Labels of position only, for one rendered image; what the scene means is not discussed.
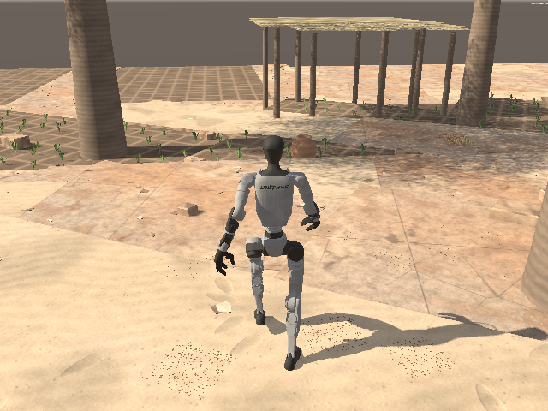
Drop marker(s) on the robot right upper arm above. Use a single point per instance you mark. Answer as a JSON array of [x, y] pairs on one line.
[[305, 191]]

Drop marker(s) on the robot left shin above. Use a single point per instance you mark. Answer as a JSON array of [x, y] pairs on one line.
[[258, 288]]

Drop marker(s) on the robot right forearm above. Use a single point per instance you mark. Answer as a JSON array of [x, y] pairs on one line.
[[315, 217]]

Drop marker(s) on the right robot hand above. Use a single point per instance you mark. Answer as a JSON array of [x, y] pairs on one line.
[[308, 220]]

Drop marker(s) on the left robot hand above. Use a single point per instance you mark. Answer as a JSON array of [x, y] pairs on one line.
[[219, 261]]

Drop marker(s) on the robot left upper arm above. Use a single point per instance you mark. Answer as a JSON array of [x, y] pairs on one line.
[[242, 193]]

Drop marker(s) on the robot left forearm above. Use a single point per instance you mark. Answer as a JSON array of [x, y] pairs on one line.
[[229, 233]]

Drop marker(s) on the robot head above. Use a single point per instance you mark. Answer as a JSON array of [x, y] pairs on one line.
[[273, 146]]

